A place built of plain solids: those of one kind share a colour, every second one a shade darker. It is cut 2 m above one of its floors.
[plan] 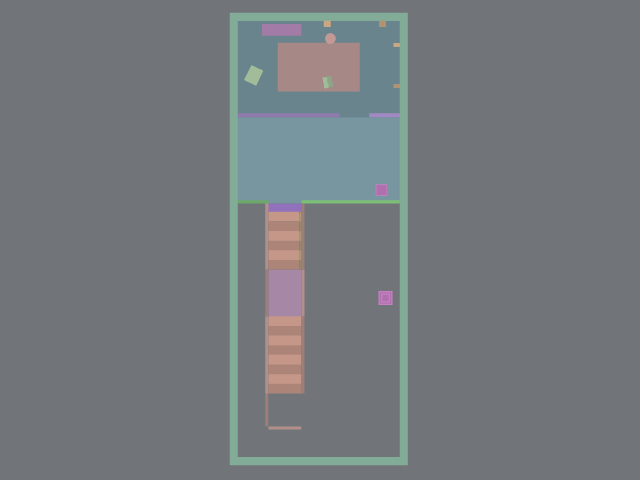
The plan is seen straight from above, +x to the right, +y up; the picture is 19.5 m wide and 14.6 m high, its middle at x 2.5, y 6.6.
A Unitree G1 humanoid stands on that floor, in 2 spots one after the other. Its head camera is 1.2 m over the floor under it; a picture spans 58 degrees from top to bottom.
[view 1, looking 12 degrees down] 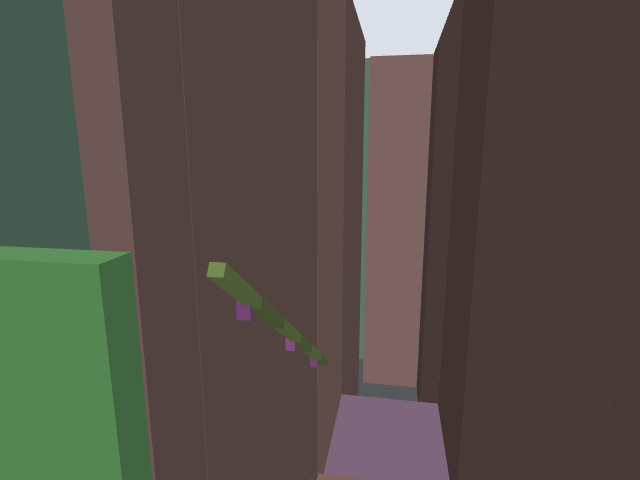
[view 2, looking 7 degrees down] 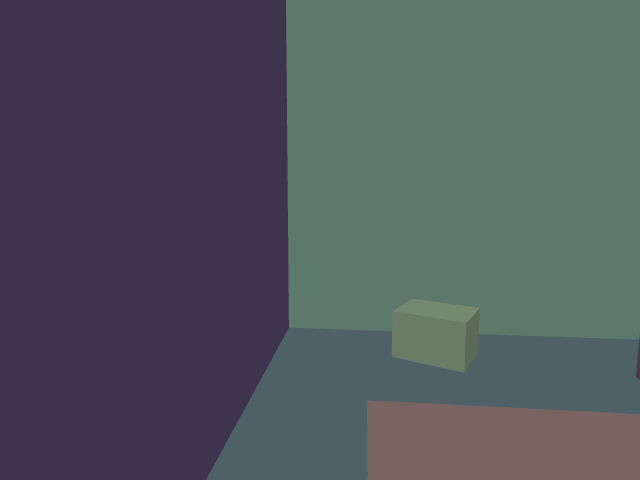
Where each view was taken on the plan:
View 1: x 1.43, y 8.46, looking -80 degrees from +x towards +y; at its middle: stair_wall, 2.96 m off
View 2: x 3.55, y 11.10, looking -174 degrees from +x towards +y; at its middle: wall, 3.60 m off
